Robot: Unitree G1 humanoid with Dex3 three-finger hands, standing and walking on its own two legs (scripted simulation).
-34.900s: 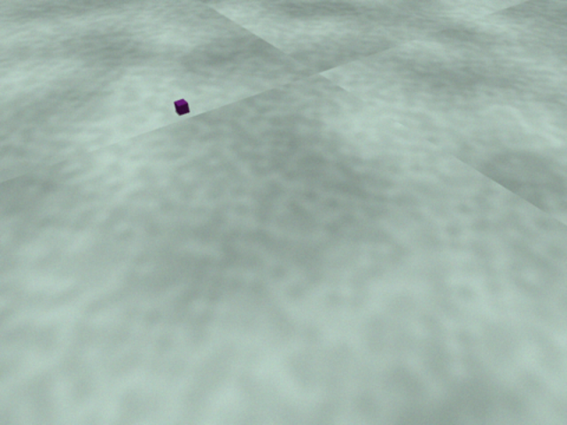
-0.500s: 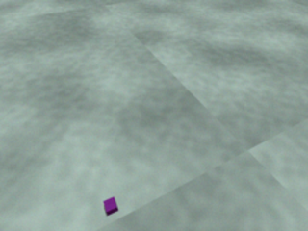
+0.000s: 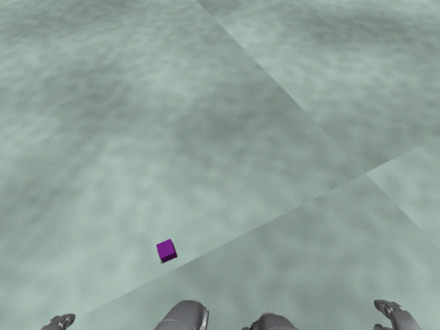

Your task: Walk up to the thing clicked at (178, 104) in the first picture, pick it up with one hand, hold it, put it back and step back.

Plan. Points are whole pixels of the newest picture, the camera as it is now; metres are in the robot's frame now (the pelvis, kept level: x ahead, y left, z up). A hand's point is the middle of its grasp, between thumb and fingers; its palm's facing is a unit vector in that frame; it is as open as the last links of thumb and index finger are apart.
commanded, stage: step back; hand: left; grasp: from above
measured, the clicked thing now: (167, 250) +0.47 +0.28 -0.73
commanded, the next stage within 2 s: none
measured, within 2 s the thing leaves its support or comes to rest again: neither
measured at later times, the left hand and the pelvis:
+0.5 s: hand out of the picture +0.00 +0.30 -0.15, palm faces -0.01 -0.93 -0.37, open 7.4 cm; pelvis -0.09 +0.03 +0.01, yaw +0 degrees
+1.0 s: hand out of the picture -0.08 +0.31 -0.15, palm faces +0.00 -0.92 -0.39, open 7.4 cm; pelvis -0.23 +0.05 -0.01, yaw +1 degrees
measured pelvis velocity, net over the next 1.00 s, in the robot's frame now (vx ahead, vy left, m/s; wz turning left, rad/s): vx -0.23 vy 0.05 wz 0.01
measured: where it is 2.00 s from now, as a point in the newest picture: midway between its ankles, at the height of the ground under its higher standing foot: outside the picture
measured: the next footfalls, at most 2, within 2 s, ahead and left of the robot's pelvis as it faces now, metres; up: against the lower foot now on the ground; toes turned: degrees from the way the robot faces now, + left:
left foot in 0.22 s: -0.04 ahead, +0.13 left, +0.00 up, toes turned +2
right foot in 0.60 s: -0.10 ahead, -0.10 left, +0.00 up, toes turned +1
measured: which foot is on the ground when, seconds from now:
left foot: up 0.00-0.20, down 0.22-0.64, up 0.66-0.92, down 0.94-1.00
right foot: down 0.00-0.24, up 0.26-0.58, down 0.60-0.96, up 0.98-1.00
